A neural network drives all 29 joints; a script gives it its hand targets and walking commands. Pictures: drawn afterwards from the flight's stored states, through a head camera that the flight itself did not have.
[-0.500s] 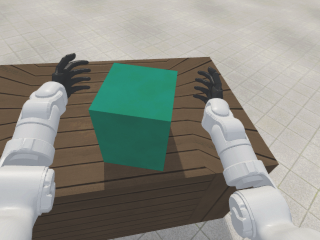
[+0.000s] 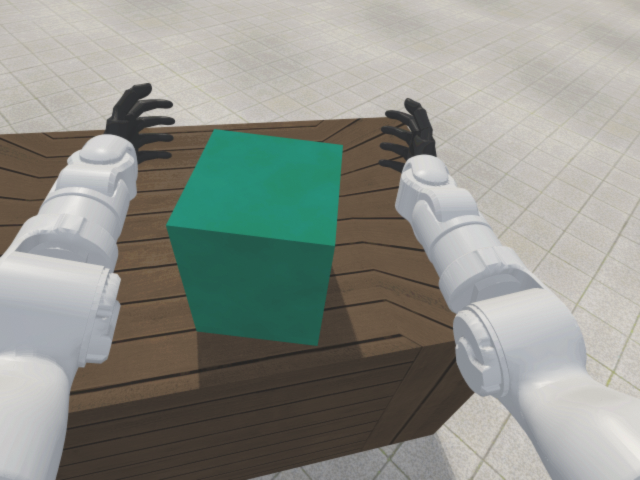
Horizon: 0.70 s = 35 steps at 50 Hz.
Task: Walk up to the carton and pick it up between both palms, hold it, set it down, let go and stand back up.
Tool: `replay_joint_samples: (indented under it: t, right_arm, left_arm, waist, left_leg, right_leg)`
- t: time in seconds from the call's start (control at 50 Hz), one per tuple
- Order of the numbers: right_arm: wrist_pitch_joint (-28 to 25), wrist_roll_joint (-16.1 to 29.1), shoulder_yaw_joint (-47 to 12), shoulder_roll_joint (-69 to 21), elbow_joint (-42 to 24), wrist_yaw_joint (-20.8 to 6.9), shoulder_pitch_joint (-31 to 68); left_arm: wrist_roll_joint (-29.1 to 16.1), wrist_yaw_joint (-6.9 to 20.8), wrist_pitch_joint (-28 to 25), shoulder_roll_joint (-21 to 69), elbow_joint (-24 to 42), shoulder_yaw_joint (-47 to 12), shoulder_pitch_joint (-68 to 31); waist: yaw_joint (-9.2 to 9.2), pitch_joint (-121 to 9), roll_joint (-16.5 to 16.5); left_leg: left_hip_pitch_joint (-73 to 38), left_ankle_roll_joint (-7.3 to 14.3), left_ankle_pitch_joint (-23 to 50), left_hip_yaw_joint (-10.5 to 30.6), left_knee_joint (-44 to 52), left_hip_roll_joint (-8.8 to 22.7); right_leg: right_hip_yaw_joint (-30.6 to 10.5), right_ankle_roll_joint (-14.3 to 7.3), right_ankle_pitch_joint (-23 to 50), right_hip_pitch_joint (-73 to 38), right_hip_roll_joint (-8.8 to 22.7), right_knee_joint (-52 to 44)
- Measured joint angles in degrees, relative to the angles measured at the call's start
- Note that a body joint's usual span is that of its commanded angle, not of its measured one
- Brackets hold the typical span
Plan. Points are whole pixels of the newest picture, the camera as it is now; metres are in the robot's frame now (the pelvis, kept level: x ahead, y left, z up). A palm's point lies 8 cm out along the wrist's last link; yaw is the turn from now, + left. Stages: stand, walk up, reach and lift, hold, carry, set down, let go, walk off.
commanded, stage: reach and lift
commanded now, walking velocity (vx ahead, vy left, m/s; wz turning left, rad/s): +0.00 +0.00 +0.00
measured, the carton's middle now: (267, 241) +0.48 -0.01 +0.00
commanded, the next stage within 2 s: none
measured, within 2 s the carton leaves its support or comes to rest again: neither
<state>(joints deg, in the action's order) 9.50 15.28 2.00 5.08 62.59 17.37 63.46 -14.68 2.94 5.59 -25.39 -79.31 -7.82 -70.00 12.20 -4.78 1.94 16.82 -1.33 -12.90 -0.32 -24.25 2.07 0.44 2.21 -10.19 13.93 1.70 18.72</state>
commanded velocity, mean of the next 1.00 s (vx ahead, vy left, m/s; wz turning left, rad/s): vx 0.00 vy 0.00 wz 0.00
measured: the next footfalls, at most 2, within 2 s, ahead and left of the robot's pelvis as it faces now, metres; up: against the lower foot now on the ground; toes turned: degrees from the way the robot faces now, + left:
none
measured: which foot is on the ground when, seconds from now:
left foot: down 0.00-1.00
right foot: down 0.00-1.00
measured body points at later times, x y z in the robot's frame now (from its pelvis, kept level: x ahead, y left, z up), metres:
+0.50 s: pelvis -0.01 +0.00 -0.01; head +0.06 +0.03 +0.44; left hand +0.50 +0.15 +0.10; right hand +0.43 -0.21 +0.10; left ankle -0.01 +0.12 -0.74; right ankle -0.01 -0.15 -0.74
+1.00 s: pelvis -0.02 +0.00 -0.01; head +0.07 +0.03 +0.43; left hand +0.50 +0.14 +0.08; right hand +0.43 -0.19 +0.08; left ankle -0.01 +0.12 -0.74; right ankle -0.01 -0.15 -0.74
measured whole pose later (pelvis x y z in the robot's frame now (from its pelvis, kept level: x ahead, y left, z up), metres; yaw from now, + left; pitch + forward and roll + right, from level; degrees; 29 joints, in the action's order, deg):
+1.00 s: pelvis -0.02 +0.00 -0.01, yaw +0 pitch +20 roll -1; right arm -8.5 12.3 2.0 3.6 71.8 14.1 59.5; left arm -16.7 2.9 -14.4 -20.0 -92.5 -9.5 -70.5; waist 10.9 -10.6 1.6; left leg 37.8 -1.3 -11.8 0.0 -29.9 2.1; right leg 0.4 2.2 -9.8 35.3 1.7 25.4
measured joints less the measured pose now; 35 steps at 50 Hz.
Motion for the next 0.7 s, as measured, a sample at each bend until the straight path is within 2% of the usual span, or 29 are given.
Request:
replay_joint_samples:
  t: [0.12, 0.36, 0.5, 0.7]
  right_arm:
    - [-2.46, 0.43, 0.00, 0.31, 5.42, -1.27, 0.74]
    - [-9.05, 0.44, -0.01, 0.31, 8.99, -2.79, -0.64]
    - [-13.49, -0.12, -0.01, 0.31, 9.14, -3.25, -3.17]
    - [-17.34, -0.68, -0.01, 0.31, 9.15, -3.26, -3.97]
  left_arm:
    - [-1.08, -0.02, -3.64, 0.00, -5.52, -2.03, -0.45]
    - [-1.93, 0.46, -12.37, 0.40, -12.39, -3.40, -0.47]
    - [-2.18, 0.47, -16.86, 1.85, -12.82, -3.81, -0.49]
    - [-2.18, 0.20, -19.42, 2.80, -12.94, -2.82, -0.49]
  waist:
    - [0.12, -0.56, 0.00]
    - [-0.03, -0.97, 0.00]
    - [-0.34, -2.82, -0.28]
    - [-1.05, -4.91, -0.30]
  left_leg:
    - [0.99, 0.00, 0.12, 0.00, -0.06, 0.00]
    - [6.91, 0.00, 0.93, 0.08, -0.97, 0.00]
    - [13.67, 0.00, 1.10, 0.18, -2.90, 0.01]
    - [20.06, 0.00, 1.09, 0.28, -5.01, 0.01]
  right_leg:
    - [0.00, 0.00, 0.11, 1.00, 0.00, 0.08]
    - [0.01, 0.00, 0.40, 7.35, 0.00, 1.95]
    - [0.01, 0.01, 0.40, 14.20, 0.00, 4.13]
    - [0.00, 0.01, 0.39, 20.51, 0.00, 6.14]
